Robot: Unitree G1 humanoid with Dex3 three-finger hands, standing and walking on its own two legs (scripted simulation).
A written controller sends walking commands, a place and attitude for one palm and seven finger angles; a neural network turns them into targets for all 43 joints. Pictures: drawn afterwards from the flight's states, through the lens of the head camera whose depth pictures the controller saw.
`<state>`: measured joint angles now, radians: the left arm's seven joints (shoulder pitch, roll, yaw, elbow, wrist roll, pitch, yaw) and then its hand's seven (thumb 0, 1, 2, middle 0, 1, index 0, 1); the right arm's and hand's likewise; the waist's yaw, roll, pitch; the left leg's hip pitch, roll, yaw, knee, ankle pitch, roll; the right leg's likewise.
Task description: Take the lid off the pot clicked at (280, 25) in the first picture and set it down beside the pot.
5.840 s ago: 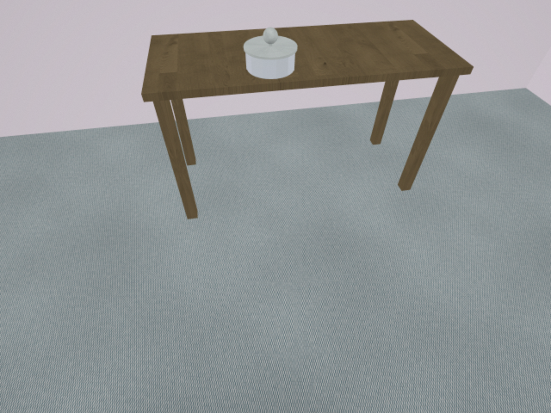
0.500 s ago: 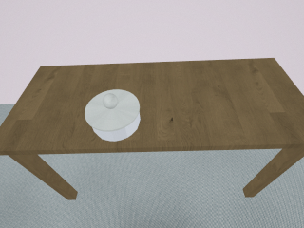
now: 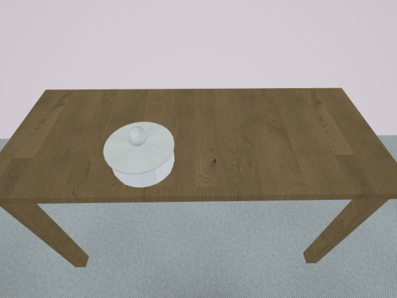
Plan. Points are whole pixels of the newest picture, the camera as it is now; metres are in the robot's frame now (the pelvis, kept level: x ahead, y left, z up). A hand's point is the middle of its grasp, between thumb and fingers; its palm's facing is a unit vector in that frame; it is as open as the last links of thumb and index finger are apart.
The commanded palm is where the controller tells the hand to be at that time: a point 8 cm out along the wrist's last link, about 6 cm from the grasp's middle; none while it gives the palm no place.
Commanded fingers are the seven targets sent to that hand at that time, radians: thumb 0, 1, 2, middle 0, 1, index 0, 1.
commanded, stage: look again from close up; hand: left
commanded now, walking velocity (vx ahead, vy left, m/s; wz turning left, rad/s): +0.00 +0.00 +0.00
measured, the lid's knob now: (137, 136) +0.50 +0.19 +0.03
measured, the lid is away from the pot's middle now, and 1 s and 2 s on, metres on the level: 0.00 0.00 0.00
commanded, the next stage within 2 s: lift the closed hand beside the body in 1.06 s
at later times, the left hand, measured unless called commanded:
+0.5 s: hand out of the picture +0.01 +0.23 -0.18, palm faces +0.01 -0.98 -0.20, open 7.4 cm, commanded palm none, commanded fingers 0.00 0.90 0.90 -0.20 -0.30 -0.20 -0.30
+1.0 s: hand out of the picture +0.03 +0.21 -0.18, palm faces +0.00 -0.98 -0.18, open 7.3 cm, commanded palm none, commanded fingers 0.00 0.90 0.90 -0.20 -0.30 -0.20 -0.30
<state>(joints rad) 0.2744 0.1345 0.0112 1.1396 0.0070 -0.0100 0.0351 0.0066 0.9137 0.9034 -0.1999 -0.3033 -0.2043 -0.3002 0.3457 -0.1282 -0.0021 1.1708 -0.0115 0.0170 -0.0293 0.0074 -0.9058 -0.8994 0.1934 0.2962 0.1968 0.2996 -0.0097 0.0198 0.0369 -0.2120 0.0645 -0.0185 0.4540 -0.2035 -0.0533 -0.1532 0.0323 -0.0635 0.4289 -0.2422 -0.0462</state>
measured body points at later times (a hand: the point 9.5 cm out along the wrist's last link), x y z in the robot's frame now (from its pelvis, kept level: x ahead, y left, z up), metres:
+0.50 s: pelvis +0.01 +0.05 -0.01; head +0.03 +0.05 +0.44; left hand +0.01 +0.28 -0.16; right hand +0.02 -0.18 -0.16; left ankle +0.01 +0.14 -0.74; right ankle +0.00 -0.09 -0.74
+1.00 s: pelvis +0.02 +0.04 +0.00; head +0.04 +0.05 +0.45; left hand +0.03 +0.26 -0.16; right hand +0.04 -0.19 -0.16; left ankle +0.01 +0.14 -0.74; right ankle +0.00 -0.09 -0.74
